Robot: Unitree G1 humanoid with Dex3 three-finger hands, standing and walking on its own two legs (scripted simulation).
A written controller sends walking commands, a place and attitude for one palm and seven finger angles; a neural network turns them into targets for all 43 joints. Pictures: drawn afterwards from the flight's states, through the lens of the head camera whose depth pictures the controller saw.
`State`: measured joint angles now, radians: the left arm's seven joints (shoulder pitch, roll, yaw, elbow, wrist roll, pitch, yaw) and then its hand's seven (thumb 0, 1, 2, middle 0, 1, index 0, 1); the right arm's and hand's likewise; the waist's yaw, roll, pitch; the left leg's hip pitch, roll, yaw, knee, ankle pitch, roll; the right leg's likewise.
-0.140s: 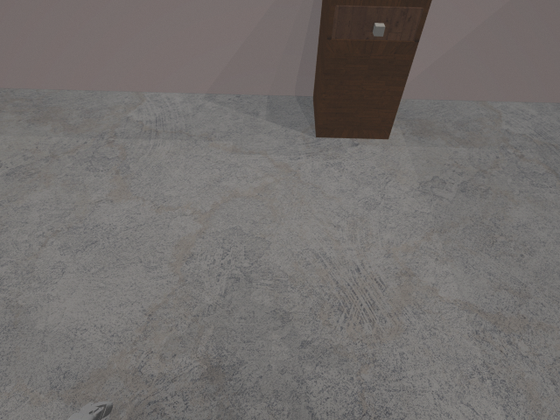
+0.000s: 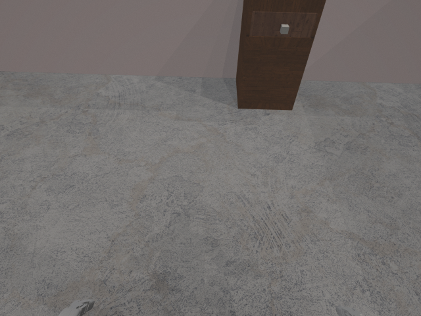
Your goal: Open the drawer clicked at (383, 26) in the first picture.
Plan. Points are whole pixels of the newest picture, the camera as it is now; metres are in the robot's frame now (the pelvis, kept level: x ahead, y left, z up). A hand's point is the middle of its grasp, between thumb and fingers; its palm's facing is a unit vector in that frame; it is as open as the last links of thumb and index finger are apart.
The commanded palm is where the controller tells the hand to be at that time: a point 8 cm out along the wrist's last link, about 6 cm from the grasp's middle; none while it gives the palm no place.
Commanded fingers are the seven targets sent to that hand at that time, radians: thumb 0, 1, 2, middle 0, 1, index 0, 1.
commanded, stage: stand and wait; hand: left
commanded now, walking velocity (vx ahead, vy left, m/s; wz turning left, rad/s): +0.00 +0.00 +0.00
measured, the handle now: (283, 27) +1.70 -0.37 -0.13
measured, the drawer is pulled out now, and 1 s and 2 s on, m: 0.00 0.00 0.00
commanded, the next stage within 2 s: look at it before walking up in 0.72 s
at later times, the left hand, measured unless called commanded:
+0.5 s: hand out of the picture +0.05 +0.24 -0.15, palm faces -0.02 -0.94 -0.34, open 7.4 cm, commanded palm none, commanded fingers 0.00 0.90 0.90 -0.20 -0.30 -0.20 -0.30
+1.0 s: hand out of the picture +0.05 +0.23 -0.15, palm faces -0.03 -0.94 -0.33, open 7.4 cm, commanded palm none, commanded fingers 0.00 0.90 0.90 -0.20 -0.30 -0.20 -0.30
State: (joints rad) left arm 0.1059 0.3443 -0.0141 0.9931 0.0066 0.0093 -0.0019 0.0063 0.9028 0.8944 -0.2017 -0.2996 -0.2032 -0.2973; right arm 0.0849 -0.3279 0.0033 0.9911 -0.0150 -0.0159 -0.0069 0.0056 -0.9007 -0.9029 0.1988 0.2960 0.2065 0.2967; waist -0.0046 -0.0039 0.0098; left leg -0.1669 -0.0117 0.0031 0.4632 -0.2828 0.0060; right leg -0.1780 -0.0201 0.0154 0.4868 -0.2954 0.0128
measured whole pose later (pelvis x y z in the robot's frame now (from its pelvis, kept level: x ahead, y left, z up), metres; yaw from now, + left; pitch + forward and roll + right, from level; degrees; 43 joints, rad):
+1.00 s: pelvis -0.03 -0.02 +0.01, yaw +0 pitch -2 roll +0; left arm 0.14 0.34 -0.01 1.08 0.01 0.00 -0.01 0.01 0.90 0.89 -0.20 -0.30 -0.20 -0.30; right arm 0.14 -0.33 0.00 1.11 -0.01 -0.01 0.00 0.00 -0.90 -0.90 0.20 0.30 0.21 0.30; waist -0.01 0.00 0.03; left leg -0.15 0.02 -0.01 0.37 -0.19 -0.02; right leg -0.16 0.01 0.00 0.39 -0.20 -0.01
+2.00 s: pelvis +0.09 -0.05 +0.00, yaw -16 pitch +1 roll +0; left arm 0.44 0.14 0.03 1.04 0.02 -0.05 -0.01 0.00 0.90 0.89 -0.20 -0.30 -0.20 -0.30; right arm 0.17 -0.20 -0.05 0.98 -0.02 -0.01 0.01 0.01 -0.90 -0.90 0.20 0.30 0.20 0.30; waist 0.03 0.01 0.03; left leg -0.60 0.12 0.05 1.03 -0.25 -0.06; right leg -0.11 0.06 0.06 0.39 -0.30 -0.06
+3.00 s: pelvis +0.48 -0.17 -0.01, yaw -39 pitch +0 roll -2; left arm 0.26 0.21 0.07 1.05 0.02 -0.04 -0.01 -0.02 0.94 0.89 -0.20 -0.30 -0.20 -0.30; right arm 0.24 -0.18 -0.06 1.01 -0.03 -0.04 0.01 0.02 -0.94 -0.90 0.20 0.30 0.20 0.30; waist -0.02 0.01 0.02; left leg -0.45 0.15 0.12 0.70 -0.25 -0.04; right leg -0.14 0.00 -0.10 0.46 -0.32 0.00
